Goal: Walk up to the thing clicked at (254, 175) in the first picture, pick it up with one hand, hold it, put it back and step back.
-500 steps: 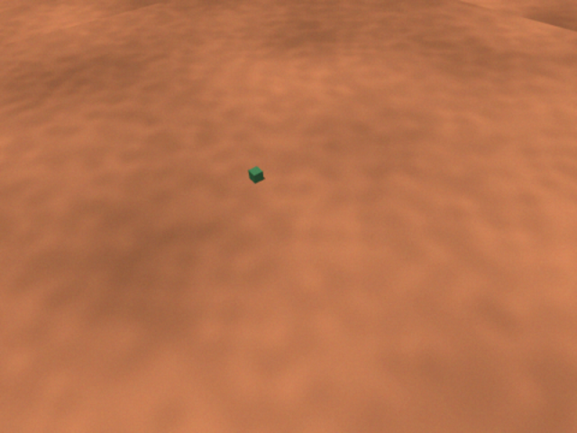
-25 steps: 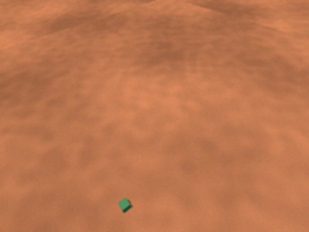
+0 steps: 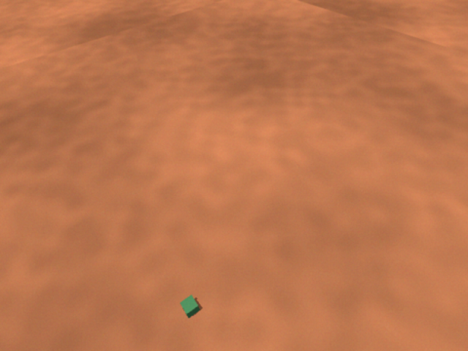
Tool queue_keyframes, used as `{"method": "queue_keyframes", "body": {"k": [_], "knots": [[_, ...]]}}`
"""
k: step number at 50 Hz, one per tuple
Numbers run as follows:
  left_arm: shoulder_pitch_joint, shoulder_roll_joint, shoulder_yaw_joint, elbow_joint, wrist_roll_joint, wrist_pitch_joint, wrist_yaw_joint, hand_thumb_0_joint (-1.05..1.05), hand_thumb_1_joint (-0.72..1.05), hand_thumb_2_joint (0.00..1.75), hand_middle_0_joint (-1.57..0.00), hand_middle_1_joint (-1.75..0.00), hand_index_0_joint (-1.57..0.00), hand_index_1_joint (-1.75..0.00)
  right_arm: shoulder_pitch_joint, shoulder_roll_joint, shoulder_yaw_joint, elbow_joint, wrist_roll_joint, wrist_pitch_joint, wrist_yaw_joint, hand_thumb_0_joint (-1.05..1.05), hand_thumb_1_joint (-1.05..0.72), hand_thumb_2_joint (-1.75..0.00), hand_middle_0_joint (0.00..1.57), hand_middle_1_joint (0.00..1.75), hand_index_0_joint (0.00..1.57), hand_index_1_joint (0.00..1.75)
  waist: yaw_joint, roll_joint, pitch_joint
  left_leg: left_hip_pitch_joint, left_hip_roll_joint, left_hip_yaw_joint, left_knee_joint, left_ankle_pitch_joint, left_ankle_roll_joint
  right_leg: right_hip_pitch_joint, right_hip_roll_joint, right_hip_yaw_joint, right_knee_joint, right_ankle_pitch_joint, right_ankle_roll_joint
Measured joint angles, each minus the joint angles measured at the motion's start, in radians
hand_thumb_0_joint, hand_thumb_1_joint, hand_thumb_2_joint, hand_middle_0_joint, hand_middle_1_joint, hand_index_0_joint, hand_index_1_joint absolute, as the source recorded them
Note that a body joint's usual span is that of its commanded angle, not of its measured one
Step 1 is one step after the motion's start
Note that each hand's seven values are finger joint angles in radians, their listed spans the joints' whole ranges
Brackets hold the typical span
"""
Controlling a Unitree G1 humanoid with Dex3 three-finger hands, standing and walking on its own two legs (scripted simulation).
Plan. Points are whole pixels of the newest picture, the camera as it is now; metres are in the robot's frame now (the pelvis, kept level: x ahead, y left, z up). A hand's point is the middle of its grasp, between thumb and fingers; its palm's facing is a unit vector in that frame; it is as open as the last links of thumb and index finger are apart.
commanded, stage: stand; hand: left
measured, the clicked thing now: (190, 306) +0.45 +0.24 -0.76
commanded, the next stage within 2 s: walk up in 1.20 s
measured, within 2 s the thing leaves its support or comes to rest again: neither
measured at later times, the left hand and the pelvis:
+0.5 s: hand out of the picture +0.10 +0.25 -0.15, palm faces -0.01 -0.94 -0.35, open 7.4 cm; pelvis +0.01 +0.00 +0.00, yaw +0 degrees
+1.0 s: hand out of the picture +0.08 +0.25 -0.15, palm faces -0.01 -0.94 -0.35, open 7.4 cm; pelvis +0.01 +0.00 +0.00, yaw +1 degrees
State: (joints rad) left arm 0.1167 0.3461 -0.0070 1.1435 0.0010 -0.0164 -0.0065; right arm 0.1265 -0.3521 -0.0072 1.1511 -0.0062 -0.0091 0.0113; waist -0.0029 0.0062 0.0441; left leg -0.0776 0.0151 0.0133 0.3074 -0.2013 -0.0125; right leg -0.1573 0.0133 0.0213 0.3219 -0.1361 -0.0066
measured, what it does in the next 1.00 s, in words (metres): stands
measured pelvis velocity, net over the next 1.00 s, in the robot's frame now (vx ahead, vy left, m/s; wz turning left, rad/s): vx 0.01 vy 0.00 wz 0.01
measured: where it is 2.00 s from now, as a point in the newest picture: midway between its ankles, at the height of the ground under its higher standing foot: outside the picture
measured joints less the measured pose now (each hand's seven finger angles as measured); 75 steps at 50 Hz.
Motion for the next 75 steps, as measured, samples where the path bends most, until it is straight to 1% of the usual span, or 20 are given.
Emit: {"method": "queue_keyframes", "body": {"k": [18, 60, 62, 65, 68, 71, 72, 73, 74, 75], "knots": [[-0.031, 0.000, 0.001, -0.010, 0.000, -0.003, 0.004, 0.01, 0.91, 0.90, -0.21, -0.30, -0.20, -0.30, -0.018, -0.001, 0.007, -0.014, 0.001, -0.004, -0.005, 0.01, -0.90, -0.90, 0.20, 0.30, 0.20, 0.30, -0.004, 0.004, -0.005, 0.019, 0.000, -0.004, -0.013, -0.007, 0.000, 0.019, -0.001, -0.004, -0.009, -0.011, 0.002], [-0.012, -0.001, 0.003, -0.008, 0.003, 0.000, 0.004, 0.01, 0.91, 0.90, -0.21, -0.30, -0.20, -0.30, -0.001, -0.001, 0.005, -0.021, -0.001, 0.000, -0.006, 0.01, -0.90, -0.90, 0.20, 0.30, 0.20, 0.30, 0.002, 0.007, -0.009, 0.022, 0.001, -0.012, -0.019, -0.004, -0.003, 0.022, 0.000, -0.012, -0.011, -0.013, -0.002], [-0.016, 0.001, 0.019, -0.027, -0.003, 0.007, 0.005, 0.01, 0.91, 0.90, -0.21, -0.30, -0.20, -0.30, -0.011, -0.002, 0.001, -0.029, 0.001, 0.010, -0.006, 0.01, -0.90, -0.90, 0.20, 0.30, 0.20, 0.30, 0.004, 0.006, 0.005, -0.003, 0.002, -0.010, 0.013, -0.014, -0.002, 0.000, 0.001, -0.011, 0.014, -0.018, -0.003], [-0.034, 0.010, 0.041, -0.070, -0.009, 0.017, 0.010, 0.01, 0.91, 0.90, -0.21, -0.30, -0.20, -0.30, -0.036, -0.009, -0.011, -0.060, 0.011, 0.025, -0.007, 0.01, -0.90, -0.90, 0.20, 0.30, 0.20, 0.30, 0.006, 0.007, 0.054, -0.064, 0.007, -0.011, 0.097, -0.038, 0.001, -0.044, 0.006, -0.012, 0.062, -0.023, -0.007], [-0.051, 0.020, 0.052, -0.110, -0.007, 0.033, 0.013, 0.01, 0.91, 0.90, -0.21, -0.30, -0.20, -0.30, -0.050, -0.022, -0.023, -0.097, 0.013, 0.042, -0.009, 0.01, -0.90, -0.90, 0.20, 0.30, 0.20, 0.30, 0.010, 0.005, 0.091, -0.141, 0.002, -0.016, 0.220, -0.054, 0.018, -0.090, 0.005, -0.010, 0.113, -0.029, -0.009], [-0.064, 0.029, 0.056, -0.151, 0.009, 0.049, 0.017, 0.01, 0.91, 0.90, -0.21, -0.30, -0.20, -0.30, -0.053, -0.033, -0.038, -0.137, 0.009, 0.060, -0.011, 0.01, -0.90, -0.90, 0.20, 0.30, 0.20, 0.30, 0.015, -0.015, 0.115, -0.222, -0.039, -0.036, 0.435, -0.246, 0.041, -0.140, -0.013, 0.006, 0.163, -0.031, -0.004], [-0.068, 0.033, 0.056, -0.165, 0.014, 0.053, 0.019, 0.01, 0.91, 0.90, -0.21, -0.30, -0.20, -0.30, -0.049, -0.035, -0.042, -0.151, 0.009, 0.063, -0.010, 0.01, -0.90, -0.90, 0.20, 0.30, 0.20, 0.30, 0.013, -0.024, 0.119, -0.237, -0.048, -0.041, 0.483, -0.282, 0.048, -0.158, -0.021, 0.011, 0.179, -0.032, 0.000], [-0.072, 0.038, 0.056, -0.177, 0.019, 0.056, 0.021, 0.01, 0.91, 0.90, -0.21, -0.30, -0.20, -0.30, -0.043, -0.036, -0.046, -0.164, 0.009, 0.062, -0.010, 0.01, -0.90, -0.90, 0.20, 0.30, 0.20, 0.30, 0.010, -0.032, 0.121, -0.242, -0.051, -0.043, 0.505, -0.295, 0.052, -0.177, -0.028, 0.014, 0.196, -0.032, 0.006], [-0.077, 0.043, 0.056, -0.189, 0.022, 0.060, 0.023, 0.01, 0.90, 0.90, -0.21, -0.30, -0.20, -0.30, -0.034, -0.038, -0.049, -0.175, 0.008, 0.060, -0.010, 0.01, -0.90, -0.90, 0.20, 0.30, 0.20, 0.30, 0.005, -0.039, 0.122, -0.235, -0.049, -0.042, 0.494, -0.283, 0.054, -0.197, -0.034, 0.016, 0.216, -0.035, 0.014], [-0.082, 0.047, 0.055, -0.202, 0.023, 0.065, 0.024, 0.01, 0.90, 0.90, -0.21, -0.30, -0.20, -0.30, -0.023, -0.040, -0.051, -0.184, 0.004, 0.055, -0.010, 0.01, -0.90, -0.90, 0.20, 0.30, 0.20, 0.30, 0.000, -0.045, 0.122, -0.214, -0.042, -0.038, 0.441, -0.240, 0.053, -0.219, -0.039, 0.017, 0.242, -0.040, 0.023]]}}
